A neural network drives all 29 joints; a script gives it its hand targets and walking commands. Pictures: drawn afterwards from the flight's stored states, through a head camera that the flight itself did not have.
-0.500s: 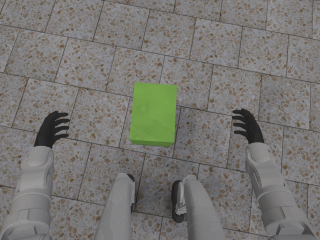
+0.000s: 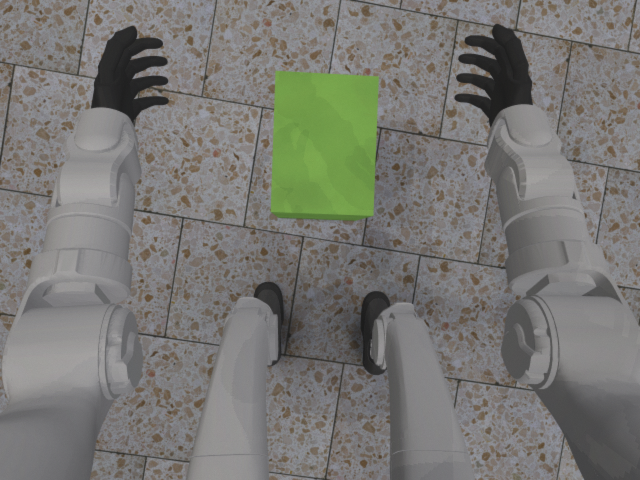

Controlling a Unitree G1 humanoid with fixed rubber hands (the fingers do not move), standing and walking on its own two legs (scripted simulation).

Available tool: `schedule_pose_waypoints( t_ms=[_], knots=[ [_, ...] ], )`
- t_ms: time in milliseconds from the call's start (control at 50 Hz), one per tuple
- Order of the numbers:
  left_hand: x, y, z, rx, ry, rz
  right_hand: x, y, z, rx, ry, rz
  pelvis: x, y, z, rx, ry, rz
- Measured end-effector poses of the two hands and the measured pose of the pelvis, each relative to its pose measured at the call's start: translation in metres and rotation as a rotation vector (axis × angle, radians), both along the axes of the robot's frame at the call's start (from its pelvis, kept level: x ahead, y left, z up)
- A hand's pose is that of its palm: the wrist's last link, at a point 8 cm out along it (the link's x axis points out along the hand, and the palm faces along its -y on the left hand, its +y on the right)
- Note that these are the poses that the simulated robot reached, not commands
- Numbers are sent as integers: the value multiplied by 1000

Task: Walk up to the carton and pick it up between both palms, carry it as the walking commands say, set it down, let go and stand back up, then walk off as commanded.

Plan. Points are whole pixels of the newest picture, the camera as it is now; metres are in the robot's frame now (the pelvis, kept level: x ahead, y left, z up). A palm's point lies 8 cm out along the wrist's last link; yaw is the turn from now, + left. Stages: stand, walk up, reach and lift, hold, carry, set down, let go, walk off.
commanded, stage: reach and lift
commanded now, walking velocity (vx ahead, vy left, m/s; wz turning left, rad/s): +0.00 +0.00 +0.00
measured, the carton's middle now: (321, 157) +0.53 +0.00 -0.54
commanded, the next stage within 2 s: none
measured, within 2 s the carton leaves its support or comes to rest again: neither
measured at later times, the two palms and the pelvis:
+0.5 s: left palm (197, 144) +0.48 +0.18 -0.24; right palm (462, 138) +0.50 -0.19 -0.23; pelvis -0.03 -0.03 -0.06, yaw +1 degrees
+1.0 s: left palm (223, 150) +0.50 +0.18 -0.37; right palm (417, 154) +0.50 -0.17 -0.37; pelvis -0.03 -0.02 -0.19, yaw +0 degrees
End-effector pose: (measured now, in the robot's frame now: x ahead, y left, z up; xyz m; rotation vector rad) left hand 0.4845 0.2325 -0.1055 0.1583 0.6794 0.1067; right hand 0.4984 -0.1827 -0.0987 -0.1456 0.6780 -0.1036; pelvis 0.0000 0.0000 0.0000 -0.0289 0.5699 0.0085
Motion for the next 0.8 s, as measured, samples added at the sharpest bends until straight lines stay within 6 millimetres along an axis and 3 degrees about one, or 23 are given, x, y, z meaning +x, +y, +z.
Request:
schedule_pose_waypoints(
  t_ms=[160,300,400,560,800],
  knots=[
    [14,-17,-40,9,12,-10,3,-13,-49,21,3,-52,10,-3,0,4,47,-3],
    [11,-35,-69,-5,-8,-9,-5,-14,-82,16,-36,-46,-3,-13,-4,23,22,-8],
    [6,-45,-94,-29,-39,14,-4,-8,-106,13,-60,-33,-18,-23,-26,40,-45,-9],
    [-11,-50,-151,-63,12,48,-2,-2,-144,-15,-42,-36,-37,-29,-79,49,-60,-8],
    [13,-56,-214,-63,-31,58,1,11,-224,8,2,-59,-42,-22,-153,37,-42,-10]
  ],
)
